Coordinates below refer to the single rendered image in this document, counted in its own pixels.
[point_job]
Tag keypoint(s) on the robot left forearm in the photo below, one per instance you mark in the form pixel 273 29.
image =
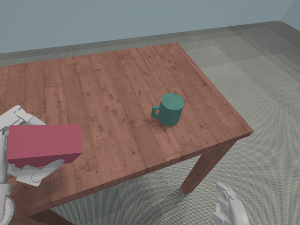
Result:
pixel 7 205

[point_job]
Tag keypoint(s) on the robot right hand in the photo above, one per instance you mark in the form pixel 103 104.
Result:
pixel 234 211

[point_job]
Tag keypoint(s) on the sponge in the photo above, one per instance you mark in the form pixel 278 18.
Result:
pixel 39 145

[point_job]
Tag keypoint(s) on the robot left hand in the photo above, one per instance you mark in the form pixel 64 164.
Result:
pixel 29 174

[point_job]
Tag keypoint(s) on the table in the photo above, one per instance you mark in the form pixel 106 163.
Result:
pixel 111 94

